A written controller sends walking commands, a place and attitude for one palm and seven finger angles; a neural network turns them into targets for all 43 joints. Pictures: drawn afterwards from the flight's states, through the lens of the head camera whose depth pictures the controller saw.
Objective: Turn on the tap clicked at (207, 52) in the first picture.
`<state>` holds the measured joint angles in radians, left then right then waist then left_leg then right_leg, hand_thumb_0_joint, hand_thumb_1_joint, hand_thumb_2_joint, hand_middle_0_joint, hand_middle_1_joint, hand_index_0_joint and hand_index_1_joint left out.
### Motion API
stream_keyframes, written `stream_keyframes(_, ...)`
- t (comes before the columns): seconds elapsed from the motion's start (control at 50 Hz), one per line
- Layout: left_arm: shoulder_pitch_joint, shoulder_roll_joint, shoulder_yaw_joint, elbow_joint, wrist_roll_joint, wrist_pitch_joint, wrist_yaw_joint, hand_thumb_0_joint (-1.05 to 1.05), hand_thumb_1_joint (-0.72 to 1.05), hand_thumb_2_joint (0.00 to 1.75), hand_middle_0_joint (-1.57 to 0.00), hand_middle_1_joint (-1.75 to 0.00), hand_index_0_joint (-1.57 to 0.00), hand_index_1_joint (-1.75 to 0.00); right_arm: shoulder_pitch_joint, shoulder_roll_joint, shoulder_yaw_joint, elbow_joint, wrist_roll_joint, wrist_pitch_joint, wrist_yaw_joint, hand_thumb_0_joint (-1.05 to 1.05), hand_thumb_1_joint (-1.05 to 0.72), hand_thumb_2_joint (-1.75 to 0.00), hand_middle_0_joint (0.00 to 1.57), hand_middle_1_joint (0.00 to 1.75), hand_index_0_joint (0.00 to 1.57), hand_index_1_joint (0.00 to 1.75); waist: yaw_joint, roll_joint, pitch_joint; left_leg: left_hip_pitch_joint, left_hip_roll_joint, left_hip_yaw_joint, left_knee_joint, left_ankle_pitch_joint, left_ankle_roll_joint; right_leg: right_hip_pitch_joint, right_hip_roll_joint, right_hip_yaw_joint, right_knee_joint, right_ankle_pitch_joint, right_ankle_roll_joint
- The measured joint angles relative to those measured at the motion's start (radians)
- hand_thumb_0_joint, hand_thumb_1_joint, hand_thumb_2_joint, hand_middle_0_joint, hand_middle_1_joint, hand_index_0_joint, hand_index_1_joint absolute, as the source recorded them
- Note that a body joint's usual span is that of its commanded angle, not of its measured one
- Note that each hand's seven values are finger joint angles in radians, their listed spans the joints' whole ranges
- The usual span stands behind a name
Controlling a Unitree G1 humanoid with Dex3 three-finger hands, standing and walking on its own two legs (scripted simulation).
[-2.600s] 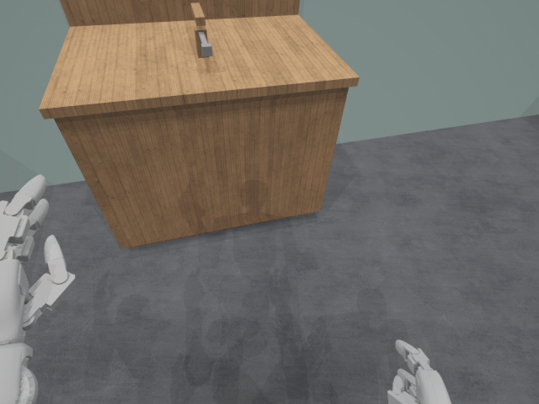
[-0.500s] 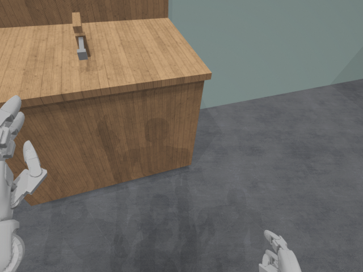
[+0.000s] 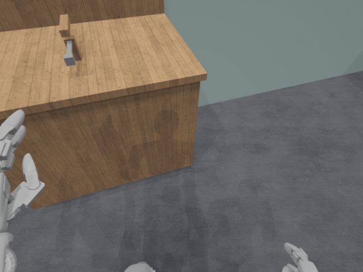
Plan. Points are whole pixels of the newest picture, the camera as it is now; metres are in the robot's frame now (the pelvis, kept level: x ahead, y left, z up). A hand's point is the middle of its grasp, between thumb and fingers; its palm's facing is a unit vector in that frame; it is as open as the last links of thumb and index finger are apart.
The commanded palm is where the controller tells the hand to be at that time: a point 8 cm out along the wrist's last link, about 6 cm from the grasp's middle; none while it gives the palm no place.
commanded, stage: take the last steps up to it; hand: left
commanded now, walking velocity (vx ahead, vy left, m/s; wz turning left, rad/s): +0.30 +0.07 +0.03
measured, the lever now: (69, 59) +0.72 +0.41 +0.08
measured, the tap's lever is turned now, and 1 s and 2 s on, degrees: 0 0 0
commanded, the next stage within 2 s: come to a stop and stand still in 1.26 s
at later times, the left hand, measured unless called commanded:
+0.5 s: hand (50, 131) +0.31 +0.25 +0.18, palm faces +0.41 -0.77 -0.49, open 7.4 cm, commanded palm +0.27 +0.29 +0.18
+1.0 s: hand (79, 92) +0.43 +0.24 +0.18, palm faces +0.43 -0.80 -0.42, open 7.4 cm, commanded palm +0.38 +0.28 +0.18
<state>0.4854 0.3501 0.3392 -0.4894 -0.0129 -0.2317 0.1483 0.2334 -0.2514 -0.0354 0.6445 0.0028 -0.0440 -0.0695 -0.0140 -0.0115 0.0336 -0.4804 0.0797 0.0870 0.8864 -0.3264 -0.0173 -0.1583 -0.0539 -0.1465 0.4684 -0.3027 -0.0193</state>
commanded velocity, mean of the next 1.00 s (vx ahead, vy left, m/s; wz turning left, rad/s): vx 0.27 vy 0.06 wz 0.02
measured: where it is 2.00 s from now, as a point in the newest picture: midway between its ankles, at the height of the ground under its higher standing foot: (184, 264)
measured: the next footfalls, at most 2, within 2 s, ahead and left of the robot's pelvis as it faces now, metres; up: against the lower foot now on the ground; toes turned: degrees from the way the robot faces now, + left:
left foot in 0.12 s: +0.13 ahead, +0.14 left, +0.00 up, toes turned +10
right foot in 0.54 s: +0.20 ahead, -0.09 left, +0.00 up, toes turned -9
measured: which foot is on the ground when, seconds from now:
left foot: up 0.00-0.10, down 0.12-0.54, up 0.56-0.96, down 0.98-1.00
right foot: down 0.00-0.14, up 0.16-0.52, down 0.54-0.98, up 1.00-1.00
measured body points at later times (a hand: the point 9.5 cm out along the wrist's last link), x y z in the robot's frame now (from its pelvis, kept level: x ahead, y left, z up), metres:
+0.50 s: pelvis +0.10 +0.01 +0.00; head +0.12 -0.01 +0.45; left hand +0.29 +0.29 +0.21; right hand +0.26 -0.18 -0.11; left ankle +0.09 +0.13 -0.74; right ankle +0.15 -0.09 -0.72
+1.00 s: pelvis +0.22 +0.00 -0.01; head +0.24 +0.01 +0.44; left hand +0.40 +0.28 +0.20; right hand +0.38 -0.26 -0.09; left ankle +0.28 +0.10 -0.74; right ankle +0.16 -0.09 -0.73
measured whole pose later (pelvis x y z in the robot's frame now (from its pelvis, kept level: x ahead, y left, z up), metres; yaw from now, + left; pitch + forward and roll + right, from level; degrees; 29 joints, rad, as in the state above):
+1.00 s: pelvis +0.22 +0.00 -0.01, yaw -1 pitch -1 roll +2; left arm 0.49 0.40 0.40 -0.54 -0.03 -0.24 0.18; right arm 0.23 -0.22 -0.05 0.58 0.01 -0.06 -0.07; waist 0.00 -0.05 0.05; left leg -0.31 0.02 0.19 0.53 -0.18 0.03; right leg -0.20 -0.07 -0.12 0.69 -0.44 -0.02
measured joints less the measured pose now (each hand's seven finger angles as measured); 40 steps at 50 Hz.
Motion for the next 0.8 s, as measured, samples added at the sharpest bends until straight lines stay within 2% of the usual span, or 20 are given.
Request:
stream_keyframes(0.12, -0.002, 0.012, 0.028, -0.035, -0.008, -0.004, 0.024, 0.01, 0.89, 0.90, -0.21, -0.30, -0.22, -0.30, 0.028, -0.015, -0.024, -0.036, -0.001, -0.018, -0.009, 0.01, -0.90, -0.90, 0.20, 0.30, 0.20, 0.30, 0.016, -0.011, 0.006, 0.137, -0.005, 0.068, -0.324, 0.085, 0.018, 0.016, -0.015, 0.007, 0.061, -0.073, 0.034)
stream_keyframes(0.14, -0.006, 0.013, 0.033, -0.040, -0.010, -0.002, 0.028, 0.01, 0.89, 0.90, -0.21, -0.30, -0.22, -0.30, 0.023, -0.007, -0.025, -0.039, -0.001, -0.022, -0.012, 0.01, -0.90, -0.90, 0.20, 0.30, 0.20, 0.30, 0.018, -0.024, 0.009, 0.153, -0.017, 0.080, -0.340, 0.124, 0.037, 0.004, -0.029, 0.017, 0.112, -0.103, 0.040)
stream_keyframes(0.18, -0.036, 0.012, 0.037, -0.026, -0.012, 0.000, 0.035, 0.01, 0.89, 0.90, -0.21, -0.30, -0.21, -0.30, -0.001, 0.023, -0.022, -0.040, 0.000, -0.027, -0.012, 0.01, -0.90, -0.90, 0.20, 0.30, 0.20, 0.30, 0.021, -0.048, 0.023, 0.156, -0.029, 0.100, -0.294, 0.093, 0.056, -0.066, -0.036, 0.065, 0.310, -0.178, 0.035)
stream_keyframes(0.24, -0.083, 0.022, 0.031, 0.004, -0.007, 0.012, 0.028, 0.01, 0.89, 0.90, -0.21, -0.30, -0.21, -0.30, -0.032, 0.074, 0.008, -0.033, -0.004, -0.047, -0.002, 0.01, -0.90, -0.90, 0.20, 0.30, 0.20, 0.30, 0.005, -0.037, 0.027, 0.169, -0.022, 0.088, -0.293, 0.062, 0.059, -0.200, 0.002, 0.089, 0.603, -0.228, 0.032)
stream_keyframes(0.28, -0.090, 0.028, 0.027, -0.011, -0.007, 0.019, 0.022, 0.02, 0.89, 0.90, -0.21, -0.30, -0.21, -0.30, -0.042, 0.105, 0.030, -0.032, -0.001, -0.060, 0.012, 0.01, -0.90, -0.90, 0.20, 0.30, 0.20, 0.30, 0.001, -0.028, 0.025, 0.185, -0.018, 0.081, -0.325, 0.073, 0.055, -0.274, 0.003, 0.082, 0.665, -0.189, 0.037)
stream_keyframes(0.32, -0.070, 0.029, 0.027, -0.046, -0.007, 0.016, 0.015, 0.02, 0.89, 0.90, -0.21, -0.30, -0.21, -0.30, -0.043, 0.130, 0.049, -0.035, 0.001, -0.072, 0.025, 0.01, -0.90, -0.90, 0.20, 0.30, 0.20, 0.30, 0.003, -0.018, 0.022, 0.205, -0.014, 0.083, -0.361, 0.082, 0.052, -0.325, -0.008, 0.071, 0.640, -0.132, 0.042)
stream_keyframes(0.38, -0.018, 0.030, 0.032, -0.084, -0.007, -0.001, 0.005, 0.02, 0.89, 0.90, -0.21, -0.30, -0.21, -0.30, -0.031, 0.149, 0.066, -0.038, -0.002, -0.079, 0.034, 0.01, -0.90, -0.90, 0.20, 0.30, 0.20, 0.30, 0.008, 0.006, 0.013, 0.233, -0.010, 0.084, -0.402, 0.086, 0.043, -0.347, -0.024, 0.050, 0.516, -0.070, 0.050)
stream_keyframes(0.46, 0.017, 0.037, 0.044, -0.046, -0.009, -0.005, -0.002, 0.01, 0.89, 0.90, -0.21, -0.30, -0.21, -0.30, -0.009, 0.145, 0.074, -0.028, -0.004, -0.073, 0.026, 0.01, -0.90, -0.90, 0.20, 0.30, 0.21, 0.30, 0.023, 0.042, -0.003, 0.266, -0.006, 0.078, -0.425, 0.072, 0.025, -0.296, -0.020, 0.021, 0.317, -0.046, 0.059)
stream_keyframes(0.52, 0.005, 0.039, 0.051, 0.021, -0.010, 0.016, 0.001, 0.01, 0.89, 0.90, -0.21, -0.30, -0.21, -0.30, 0.004, 0.128, 0.071, -0.019, -0.002, -0.063, 0.016, 0.01, -0.90, -0.90, 0.20, 0.30, 0.21, 0.30, 0.035, 0.056, -0.010, 0.270, 0.001, 0.069, -0.372, 0.024, 0.004, -0.205, -0.001, -0.010, 0.154, -0.021, 0.057)
stream_keyframes(0.54, -0.007, 0.038, 0.051, 0.039, -0.008, 0.025, 0.004, 0.01, 0.89, 0.90, -0.21, -0.30, -0.21, -0.30, 0.007, 0.119, 0.068, -0.020, 0.000, -0.060, 0.013, 0.01, -0.90, -0.90, 0.21, 0.30, 0.21, 0.30, 0.037, 0.058, -0.012, 0.259, 0.004, 0.064, -0.326, -0.007, -0.002, -0.175, 0.007, -0.014, 0.102, 0.016, 0.038)
stream_keyframes(0.56, -0.027, 0.024, 0.042, 0.058, -0.003, 0.031, 0.006, 0.01, 0.89, 0.90, -0.21, -0.30, -0.21, -0.30, 0.002, 0.103, 0.062, -0.014, 0.001, -0.055, 0.011, 0.01, -0.90, -0.90, 0.21, 0.30, 0.21, 0.30, 0.039, 0.074, -0.007, 0.234, 0.019, 0.053, -0.252, -0.043, 0.011, -0.173, 0.017, -0.024, 0.112, 0.049, 0.001)
stream_keyframes(0.6, -0.071, -0.013, 0.012, 0.085, 0.002, 0.047, 0.005, 0.01, 0.89, 0.90, -0.21, -0.30, -0.21, -0.30, -0.021, 0.070, 0.047, 0.016, 0.001, -0.042, 0.009, 0.01, -0.90, -0.90, 0.20, 0.30, 0.21, 0.30, 0.042, 0.080, 0.007, 0.149, 0.001, 0.000, -0.016, -0.125, 0.019, -0.174, 0.017, -0.036, 0.161, 0.019, -0.044)
stream_keyframes(0.66, -0.094, -0.055, -0.020, 0.085, 0.001, 0.048, -0.002, 0.01, 0.89, 0.90, -0.21, -0.30, -0.21, -0.30, -0.048, 0.033, 0.029, 0.044, -0.001, -0.031, 0.015, 0.01, -0.90, -0.90, 0.20, 0.30, 0.21, 0.30, 0.043, 0.047, 0.025, 0.034, -0.032, -0.033, 0.250, -0.094, 0.004, -0.139, 0.010, -0.029, 0.138, -0.002, -0.053)
stream_keyframes(0.7, -0.068, -0.057, -0.025, 0.060, 0.004, 0.035, -0.004, 0.01, 0.89, 0.90, -0.21, -0.30, -0.21, -0.30, -0.060, 0.016, 0.019, 0.033, -0.003, -0.026, 0.014, 0.01, -0.90, -0.90, 0.20, 0.30, 0.20, 0.30, 0.026, 0.029, 0.031, -0.021, -0.028, -0.039, 0.303, -0.049, -0.005, -0.112, 0.013, -0.027, 0.093, 0.010, -0.053)
stream_keyframes(0.74, -0.040, -0.037, -0.020, 0.022, 0.006, 0.021, -0.005, 0.02, 0.89, 0.90, -0.21, -0.30, -0.21, -0.30, -0.065, 0.007, 0.007, 0.011, -0.003, -0.022, 0.011, 0.02, -0.90, -0.90, 0.20, 0.30, 0.20, 0.30, 0.006, 0.012, 0.039, -0.050, -0.016, -0.035, 0.257, -0.013, -0.011, -0.086, 0.013, -0.030, 0.049, 0.022, -0.055)
stream_keyframes(0.8, -0.002, 0.009, 0.008, -0.034, 0.002, -0.003, -0.002, 0.01, 0.89, 0.90, -0.21, -0.30, -0.22, -0.30, -0.061, -0.001, -0.010, -0.029, -0.005, -0.020, 0.010, 0.01, -0.90, -0.90, 0.20, 0.30, 0.20, 0.30, -0.009, -0.010, 0.047, -0.042, 0.001, -0.009, 0.069, 0.031, -0.010, -0.059, 0.013, -0.028, 0.007, 0.027, -0.053)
